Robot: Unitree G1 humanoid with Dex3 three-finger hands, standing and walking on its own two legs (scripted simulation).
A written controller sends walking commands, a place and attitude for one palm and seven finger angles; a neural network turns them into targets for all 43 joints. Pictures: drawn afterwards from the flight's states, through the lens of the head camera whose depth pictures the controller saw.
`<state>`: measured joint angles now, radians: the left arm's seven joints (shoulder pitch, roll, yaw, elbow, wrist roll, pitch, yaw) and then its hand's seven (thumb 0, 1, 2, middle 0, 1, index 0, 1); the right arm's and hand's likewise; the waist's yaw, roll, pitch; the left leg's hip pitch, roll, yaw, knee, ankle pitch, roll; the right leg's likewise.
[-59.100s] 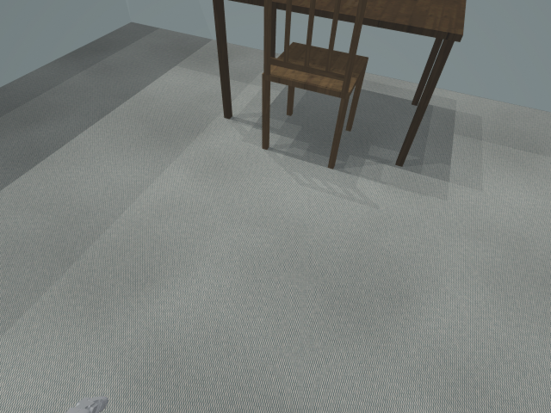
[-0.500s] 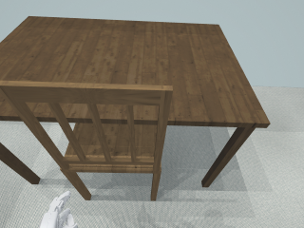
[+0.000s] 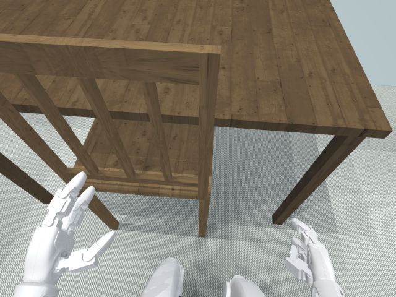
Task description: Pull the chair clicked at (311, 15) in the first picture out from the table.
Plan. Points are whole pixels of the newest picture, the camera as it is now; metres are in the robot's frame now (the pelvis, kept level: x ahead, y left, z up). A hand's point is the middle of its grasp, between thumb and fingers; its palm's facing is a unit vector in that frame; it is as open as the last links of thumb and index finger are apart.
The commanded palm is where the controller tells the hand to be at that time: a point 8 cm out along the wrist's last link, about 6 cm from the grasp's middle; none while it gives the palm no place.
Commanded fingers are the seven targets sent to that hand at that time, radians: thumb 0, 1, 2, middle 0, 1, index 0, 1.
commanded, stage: raise the hand toward the chair's back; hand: left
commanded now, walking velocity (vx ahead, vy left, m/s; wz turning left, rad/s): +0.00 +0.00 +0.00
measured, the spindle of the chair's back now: (113, 138) +0.41 +0.23 +0.05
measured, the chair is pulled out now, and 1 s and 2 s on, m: -0.10 -0.10 -0.10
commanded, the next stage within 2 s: aim the fingers beside a spindle in 1.46 s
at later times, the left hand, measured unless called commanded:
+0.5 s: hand (81, 222) +0.23 +0.22 +0.06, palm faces +0.02 -1.00 -0.04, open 15.4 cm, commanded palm +0.20 +0.28 +0.06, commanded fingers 0.00 -0.45 0.32 -0.06 -0.09 -0.06 -0.09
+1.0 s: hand (59, 203) +0.25 +0.27 +0.07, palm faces +0.01 -1.00 -0.05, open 16.9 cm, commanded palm +0.23 +0.32 +0.08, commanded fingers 0.00 -0.50 0.30 -0.06 -0.08 -0.06 -0.08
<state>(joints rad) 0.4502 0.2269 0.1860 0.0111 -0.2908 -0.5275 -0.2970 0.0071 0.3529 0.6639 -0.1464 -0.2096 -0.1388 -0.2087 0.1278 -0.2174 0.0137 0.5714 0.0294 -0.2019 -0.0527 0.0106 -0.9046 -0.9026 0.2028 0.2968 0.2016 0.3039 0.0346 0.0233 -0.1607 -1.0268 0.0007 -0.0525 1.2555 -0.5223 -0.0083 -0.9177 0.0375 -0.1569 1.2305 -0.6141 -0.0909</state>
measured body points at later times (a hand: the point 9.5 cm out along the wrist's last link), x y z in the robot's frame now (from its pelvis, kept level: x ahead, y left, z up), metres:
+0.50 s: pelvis +0.00 +0.04 +0.02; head +0.08 +0.05 +0.46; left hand +0.22 +0.28 +0.07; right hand +0.18 -0.22 -0.06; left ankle +0.04 +0.12 -0.63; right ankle +0.00 -0.06 -0.63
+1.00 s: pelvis +0.00 +0.07 +0.03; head +0.07 +0.09 +0.47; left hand +0.25 +0.32 +0.08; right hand +0.17 -0.18 -0.05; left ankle +0.04 +0.12 -0.63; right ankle +0.00 -0.06 -0.63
